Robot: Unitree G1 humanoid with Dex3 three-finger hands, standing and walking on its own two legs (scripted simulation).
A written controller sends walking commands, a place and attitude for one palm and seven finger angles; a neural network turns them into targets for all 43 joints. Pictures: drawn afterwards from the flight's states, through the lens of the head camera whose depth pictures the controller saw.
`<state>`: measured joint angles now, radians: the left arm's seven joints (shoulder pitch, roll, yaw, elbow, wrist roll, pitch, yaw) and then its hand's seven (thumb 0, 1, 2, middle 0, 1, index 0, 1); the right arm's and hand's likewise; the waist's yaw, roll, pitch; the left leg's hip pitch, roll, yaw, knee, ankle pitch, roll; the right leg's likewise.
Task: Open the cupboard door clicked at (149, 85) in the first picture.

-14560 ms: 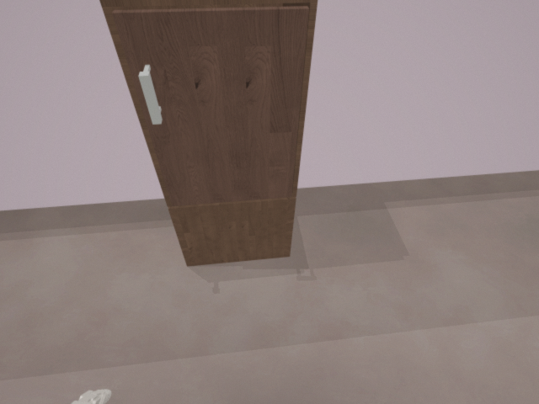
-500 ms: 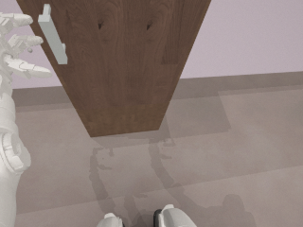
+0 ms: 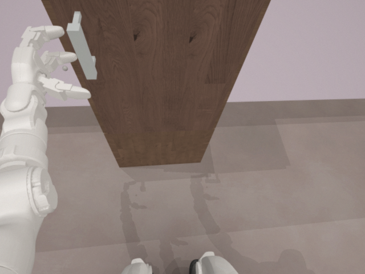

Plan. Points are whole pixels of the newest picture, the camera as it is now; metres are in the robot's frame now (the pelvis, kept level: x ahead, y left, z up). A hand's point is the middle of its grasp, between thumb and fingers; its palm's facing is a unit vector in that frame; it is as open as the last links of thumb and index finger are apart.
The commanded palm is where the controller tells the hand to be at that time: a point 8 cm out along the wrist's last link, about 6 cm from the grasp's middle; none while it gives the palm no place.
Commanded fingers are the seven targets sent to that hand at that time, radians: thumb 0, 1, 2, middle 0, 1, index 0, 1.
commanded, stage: slide the fingers in behind the handle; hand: left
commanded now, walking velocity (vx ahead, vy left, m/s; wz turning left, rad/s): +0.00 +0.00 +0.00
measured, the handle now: (84, 47) +0.57 +0.17 +0.11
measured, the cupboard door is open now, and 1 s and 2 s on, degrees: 0 0 0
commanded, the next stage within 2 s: close the thumb around the handle in 0.96 s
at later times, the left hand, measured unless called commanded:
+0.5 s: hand (95, 66) +0.52 +0.15 +0.11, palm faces +0.00 -1.00 -0.01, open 13.8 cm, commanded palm +0.49 +0.19 +0.11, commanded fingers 0.00 -0.50 0.30 -0.30 -1.20 -0.30 -1.20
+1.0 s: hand (96, 65) +0.52 +0.15 +0.11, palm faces +0.01 -1.00 -0.01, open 14.0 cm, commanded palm +0.50 +0.19 +0.11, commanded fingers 0.00 -0.50 0.30 -0.30 -1.20 -0.30 -1.20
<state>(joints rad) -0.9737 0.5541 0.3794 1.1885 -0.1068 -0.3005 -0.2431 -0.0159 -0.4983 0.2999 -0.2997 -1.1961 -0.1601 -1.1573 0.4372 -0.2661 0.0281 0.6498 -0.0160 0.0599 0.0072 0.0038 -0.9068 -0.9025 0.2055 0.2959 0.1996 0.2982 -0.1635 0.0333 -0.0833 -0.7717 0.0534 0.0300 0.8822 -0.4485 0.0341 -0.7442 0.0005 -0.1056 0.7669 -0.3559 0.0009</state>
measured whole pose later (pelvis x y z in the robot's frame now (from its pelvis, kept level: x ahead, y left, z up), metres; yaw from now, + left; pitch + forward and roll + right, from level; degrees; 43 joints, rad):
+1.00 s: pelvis -0.01 -0.01 +0.00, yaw +0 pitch +19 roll -2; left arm -1.03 0.48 0.36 1.24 -0.06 -0.35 -0.16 -0.02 -0.50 0.30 -0.30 -1.20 -0.30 -1.21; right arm 0.44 -0.28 0.02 0.65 -0.02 0.02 0.01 0.00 -0.91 -0.90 0.20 0.30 0.20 0.30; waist -0.18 0.04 -0.08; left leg -0.77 0.05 0.05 0.86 -0.42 0.02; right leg -0.77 0.00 -0.09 0.78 -0.35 -0.01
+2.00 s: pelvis -0.01 -0.01 +0.00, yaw -1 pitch +19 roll -2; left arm -1.01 0.48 0.38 1.22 -0.06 -0.34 -0.17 0.00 0.78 0.84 -0.39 -1.35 -0.39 -1.35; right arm 0.45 -0.28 0.02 0.63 -0.02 0.03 0.01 0.00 -0.91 -0.90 0.20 0.30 0.20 0.30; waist -0.19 0.04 -0.08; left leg -0.78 0.05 0.06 0.87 -0.43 0.03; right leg -0.78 0.00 -0.07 0.79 -0.34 0.00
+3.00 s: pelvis +0.00 -0.05 +0.02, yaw +3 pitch +2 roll +0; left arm 0.00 -0.10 -0.28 0.04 0.04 0.05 0.61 0.01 0.68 0.77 -0.40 -1.34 -0.39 -1.35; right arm 0.11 -0.18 0.01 0.61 -0.05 0.09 0.02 0.01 -0.91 -0.90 0.20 0.30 0.20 0.30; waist -0.01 0.07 -0.04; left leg -0.34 0.04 -0.01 0.69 -0.38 -0.03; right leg -0.35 0.00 -0.13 0.68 -0.37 -0.06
